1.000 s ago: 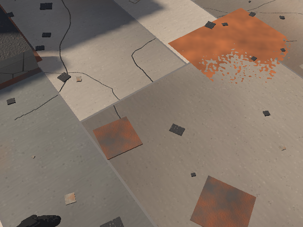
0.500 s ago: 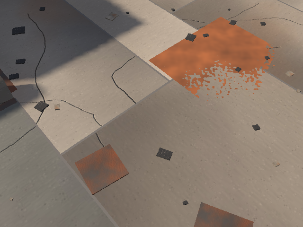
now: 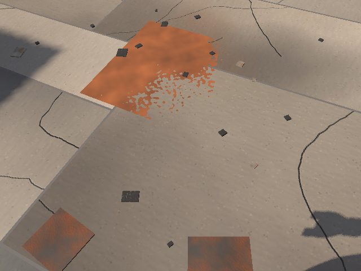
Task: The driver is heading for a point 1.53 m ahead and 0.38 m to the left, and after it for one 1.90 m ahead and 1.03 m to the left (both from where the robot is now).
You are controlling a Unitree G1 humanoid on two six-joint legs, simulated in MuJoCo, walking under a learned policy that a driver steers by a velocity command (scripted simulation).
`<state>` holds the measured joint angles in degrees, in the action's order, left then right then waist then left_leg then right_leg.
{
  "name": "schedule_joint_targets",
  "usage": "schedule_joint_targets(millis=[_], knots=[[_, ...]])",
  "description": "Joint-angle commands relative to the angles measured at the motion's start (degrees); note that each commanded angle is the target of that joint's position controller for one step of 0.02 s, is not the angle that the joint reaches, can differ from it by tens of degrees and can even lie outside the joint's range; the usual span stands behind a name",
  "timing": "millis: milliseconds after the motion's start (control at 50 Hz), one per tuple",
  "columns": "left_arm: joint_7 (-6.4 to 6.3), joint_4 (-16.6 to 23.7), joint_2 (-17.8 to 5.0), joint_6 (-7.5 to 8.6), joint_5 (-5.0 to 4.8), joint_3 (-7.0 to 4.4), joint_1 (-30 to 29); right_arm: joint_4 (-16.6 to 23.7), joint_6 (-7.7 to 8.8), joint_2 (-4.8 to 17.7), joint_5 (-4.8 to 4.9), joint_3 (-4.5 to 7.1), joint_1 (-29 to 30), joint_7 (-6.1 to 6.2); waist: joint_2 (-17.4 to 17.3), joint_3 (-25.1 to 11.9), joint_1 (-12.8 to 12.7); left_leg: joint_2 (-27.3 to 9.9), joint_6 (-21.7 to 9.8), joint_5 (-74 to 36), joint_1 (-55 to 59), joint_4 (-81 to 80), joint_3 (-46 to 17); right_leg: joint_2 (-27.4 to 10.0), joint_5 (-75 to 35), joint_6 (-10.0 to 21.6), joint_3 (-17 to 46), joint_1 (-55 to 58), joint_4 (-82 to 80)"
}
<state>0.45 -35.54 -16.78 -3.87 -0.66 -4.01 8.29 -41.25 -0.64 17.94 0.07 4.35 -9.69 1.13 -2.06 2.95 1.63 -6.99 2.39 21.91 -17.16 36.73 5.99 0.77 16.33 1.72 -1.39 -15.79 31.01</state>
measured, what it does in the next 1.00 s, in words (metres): steps on the spot, turning left: left foot, then right foot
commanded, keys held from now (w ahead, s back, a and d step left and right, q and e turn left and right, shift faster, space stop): q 0.84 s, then no key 0.04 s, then e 0.12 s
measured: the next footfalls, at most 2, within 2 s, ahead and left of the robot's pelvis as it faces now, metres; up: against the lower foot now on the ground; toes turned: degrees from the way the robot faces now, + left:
left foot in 0.48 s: -0.01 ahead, +0.12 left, +0.00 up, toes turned +15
right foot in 1.00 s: +0.10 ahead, -0.09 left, +0.00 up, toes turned +30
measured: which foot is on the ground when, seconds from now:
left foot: up 0.00-0.46, down 0.48-1.00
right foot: down 0.00-0.48, up 0.50-0.98, down 1.00-1.00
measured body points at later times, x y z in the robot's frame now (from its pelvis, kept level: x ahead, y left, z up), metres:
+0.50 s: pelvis -0.02 +0.02 +0.00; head +0.01 +0.04 +0.45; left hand +0.08 +0.32 -0.12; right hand +0.16 -0.25 -0.10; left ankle -0.05 +0.11 -0.73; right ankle +0.00 -0.11 -0.72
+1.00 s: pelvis +0.00 +0.01 +0.01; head +0.02 +0.03 +0.45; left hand +0.00 +0.33 -0.10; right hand +0.26 -0.17 -0.08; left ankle -0.05 +0.11 -0.73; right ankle +0.06 -0.11 -0.73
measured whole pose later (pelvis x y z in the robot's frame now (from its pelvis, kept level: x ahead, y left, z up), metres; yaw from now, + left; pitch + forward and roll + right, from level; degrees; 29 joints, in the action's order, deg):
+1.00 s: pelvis +0.00 +0.01 +0.01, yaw +26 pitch +1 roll +0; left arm -0.2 -45.4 -17.7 0.7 0.0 -4.3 8.1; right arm -38.2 -1.9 17.2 -0.2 2.6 -8.4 1.4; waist 0.4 2.2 -0.1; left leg 6.0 -1.9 15.5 -14.4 30.0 -10.4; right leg 0.4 11.0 -2.9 3.5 -14.8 28.3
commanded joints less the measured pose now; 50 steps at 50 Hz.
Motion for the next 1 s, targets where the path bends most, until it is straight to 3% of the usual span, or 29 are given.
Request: schedule_joint_targets(millis=[20, 40, 60, 80, 140, 220, 260, 360, 420, 460, 480, 500, 520, 540, 560, 600, 660, 760, 820, 880, 940, 980, 1000], knots=[[-0.51, 3.0, -8.0, 2.37, 2.83, -1.60, 5.5, 4.2, 0.75, 5.3, -0.92, 0.75, 2.3, 0.12, 11.9, -12.4, -5.1, 1.8, 1.9, 16.6, -14.2, 22.0, -7.0, -22.9, -37.8, 17.7, 22.6, 14.2, -10.3], [-0.34, 1.7, -5.2, 3.38, 3.12, -0.36, 3.0, 3.1, 0.28, 5.5, 0.30, 0.97, 1.5, 0.00, 10.7, -10.3, -3.1, 1.2, 1.5, 13.7, -12.4, 22.8, -8.6, -19.1, -32.1, 15.0, 17.0, 11.1, -11.0], [-0.33, 1.0, -4.7, 3.94, 2.58, -0.22, -0.1, 1.3, -0.25, 4.9, 0.49, 1.01, -0.4, 0.21, 9.8, -8.8, -1.7, 1.1, 1.7, 10.1, -11.8, 21.3, -8.9, -15.7, -25.6, 11.9, 13.4, 10.0, -11.7], [-0.39, 0.4, -3.7, 4.39, 1.93, 0.22, -2.3, 0.1, -0.82, 5.2, 0.05, 1.14, -1.4, 0.50, 10.4, -7.1, -1.2, 1.1, 2.4, 6.2, -10.9, 20.5, -9.3, -14.7, -26.2, 10.5, 11.2, 8.5, -12.1], [-1.09, -1.2, -3.5, 4.68, 2.43, 0.45, -4.3, -1.5, -1.12, 5.0, 0.72, 1.05, -4.0, 0.45, 10.1, -5.8, -0.2, 2.8, 3.4, 0.5, -5.7, 17.1, -9.4, -12.6, -27.1, 9.9, 5.7, 5.7, -12.4], [-2.21, -3.0, -6.9, 3.36, 1.65, -0.89, -2.5, 0.4, -1.31, 5.1, 1.00, 0.71, -0.9, 0.65, 8.9, -4.2, -3.0, 2.7, 3.4, 3.7, -8.6, 13.9, -7.6, -16.5, -22.4, 12.4, 8.4, 9.5, -12.5], [-2.44, -3.6, -7.4, 2.90, 1.43, -1.26, -2.3, 1.1, -1.56, 4.9, 1.05, 0.62, -0.6, 0.68, 8.2, -3.4, -3.4, 2.2, 3.2, 5.4, -10.1, 14.0, -7.3, -18.5, -20.9, 13.5, 9.7, 10.5, -13.0], [-2.44, -4.2, -7.9, 2.45, 1.21, -1.89, -4.2, 2.0, -1.88, 3.9, 0.98, 0.42, -1.6, -0.12, 8.0, -4.7, -2.5, 2.6, 1.7, 5.7, -7.0, 10.5, -4.8, -19.7, -27.3, 13.6, 7.1, 11.2, -11.7], [-2.57, -4.6, -8.8, 2.09, 0.41, -2.31, -5.2, 2.3, -2.02, 3.7, 1.18, 0.51, -3.0, -1.21, 8.7, -6.4, -1.0, 3.8, -0.3, 1.5, -2.4, 2.8, -2.8, -19.4, -29.6, 11.5, 4.3, 11.7, -8.7], [-2.65, -5.7, -8.5, 1.77, -0.65, -2.44, -4.7, 1.6, -1.97, 4.5, 0.92, 1.03, -6.0, -1.66, 7.8, -6.9, 0.9, 5.8, -3.4, -9.9, 5.1, -9.6, -1.8, -16.8, -22.8, 6.7, 0.2, 8.4, -3.0], [-2.41, -6.5, -6.6, 1.92, -0.07, -2.15, -2.0, 1.8, -1.84, 8.4, 0.63, 2.24, -6.9, -1.12, -0.6, -6.9, 0.1, 2.0, -6.4, -24.3, 11.9, -14.9, -9.9, -12.5, -11.4, 1.4, -4.8, 1.1, 6.4], [-2.08, -3.8, -3.1, 2.23, 3.11, -0.92, -4.6, 3.4, -1.51, 15.1, 0.44, 3.63, -7.7, -0.09, -17.1, -6.2, -0.7, -12.9, -15.6, -48.7, 19.9, -15.0, -31.2, -2.9, 18.7, -5.2, -8.1, -17.2, 23.3], [-2.40, -2.2, -4.9, 2.59, 2.05, -1.41, -9.7, 4.3, -0.13, 14.1, -1.91, 3.09, -9.2, -0.92, -11.2, -9.7, 3.4, -17.0, -24.2, -46.4, 16.2, -17.2, -36.2, 0.4, 25.4, -5.5, 1.9, -19.8, 34.0], [-2.45, -2.7, -6.7, 2.44, 0.58, -2.08, -9.2, 4.4, 1.09, 12.7, -1.84, 2.73, -6.3, -1.29, -5.7, -7.6, 1.7, -13.9, -22.6, -41.1, 15.3, -17.9, -30.9, -1.2, 21.1, -5.0, 4.5, -21.4, 37.6], [-2.59, -3.7, -7.3, 2.38, 0.22, -2.46, -7.6, 4.6, 1.65, 11.5, -0.65, 2.59, -2.9, -1.03, -3.5, -5.8, -0.3, -10.2, -18.9, -35.8, 14.5, -17.6, -26.6, -2.2, 15.2, -4.6, 5.2, -22.2, 36.8], [-3.12, -5.3, -7.8, 2.33, 1.02, -2.88, -5.5, 5.4, 1.47, 8.8, 0.86, 1.55, 0.5, -0.26, -2.9, -5.4, -1.8, -6.7, -15.6, -34.9, 13.3, -17.6, -23.4, -2.5, 8.1, -5.4, 5.6, -20.8, 35.3], [-2.91, -5.8, -6.6, 2.73, 0.45, -2.71, -3.7, 6.0, 1.08, 8.5, 0.40, 1.29, -0.8, 0.27, -3.7, -7.2, -1.8, -4.8, -15.6, -35.5, 14.2, -17.8, -22.3, -1.1, 3.5, -6.6, 5.5, -18.6, 33.4], [-3.01, -4.9, -6.1, 3.32, 0.39, -2.40, -5.7, 6.5, 0.22, 10.1, 0.50, 1.91, -1.7, 0.86, -5.6, -5.4, -0.4, -3.7, -15.5, -25.6, 14.0, -17.8, -25.9, -0.4, 2.3, -8.0, 6.7, -17.5, 20.5], [-2.63, -4.8, -6.2, 3.92, 0.31, -2.31, -5.8, 7.0, -0.19, 10.8, 0.39, 2.17, -0.8, 0.77, -6.6, -4.8, 0.0, -2.9, -15.6, -21.5, 10.7, -17.3, -28.5, 0.3, 3.0, -8.0, 7.1, -13.9, 14.9], [-2.00, -5.2, -6.6, 4.67, 0.03, -2.26, -4.2, 7.6, -0.61, 10.4, 0.15, 2.01, 0.7, 0.46, -7.2, -6.3, 0.0, -3.0, -15.6, -24.6, 9.5, -15.4, -30.2, 0.5, 3.9, -7.4, 6.7, -9.4, 10.9], [-1.02, -5.9, -5.9, 5.19, -0.01, -1.69, -2.0, 7.3, -0.95, 7.5, -0.11, 0.62, 1.8, 0.35, -7.0, -8.5, -0.2, -3.3, -14.7, -31.5, 9.5, -12.1, -29.5, -0.8, 2.2, -6.2, 4.8, -3.1, 4.9], [-0.12, -6.9, -3.3, 5.74, 0.84, -0.55, 0.1, 5.8, -0.79, 3.4, -0.07, -1.24, 1.8, 0.31, -4.7, -8.3, -2.6, -0.6, -10.9, -26.0, 6.1, -11.4, -26.9, -2.1, -12.7, -4.2, 4.9, 7.1, -11.5], [-0.12, -6.8, -5.1, 5.90, 1.82, -0.44, -0.4, 4.3, -0.20, 1.8, -1.40, -1.82, -1.8, 0.15, -0.4, -8.6, -0.6, 2.7, -7.6, -17.8, 4.2, -9.5, -23.7, -6.4, -22.0, -2.4, 10.5, 11.8, -12.5]])
Velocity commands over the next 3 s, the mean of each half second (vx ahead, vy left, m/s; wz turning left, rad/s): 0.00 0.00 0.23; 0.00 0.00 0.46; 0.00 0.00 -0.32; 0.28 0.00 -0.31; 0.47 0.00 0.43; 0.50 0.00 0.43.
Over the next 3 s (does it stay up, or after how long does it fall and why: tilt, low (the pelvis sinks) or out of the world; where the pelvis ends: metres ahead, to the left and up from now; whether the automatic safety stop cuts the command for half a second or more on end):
stays up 0.68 0.06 0.01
